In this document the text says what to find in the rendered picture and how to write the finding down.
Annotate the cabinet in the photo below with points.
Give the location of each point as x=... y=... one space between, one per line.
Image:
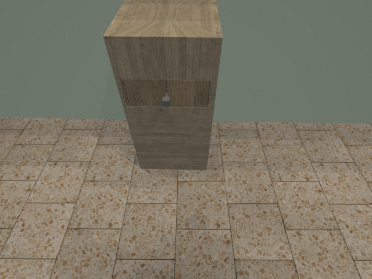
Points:
x=167 y=39

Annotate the handle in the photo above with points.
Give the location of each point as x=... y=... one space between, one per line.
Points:
x=166 y=100

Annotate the drawer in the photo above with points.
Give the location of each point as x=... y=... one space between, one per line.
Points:
x=182 y=93

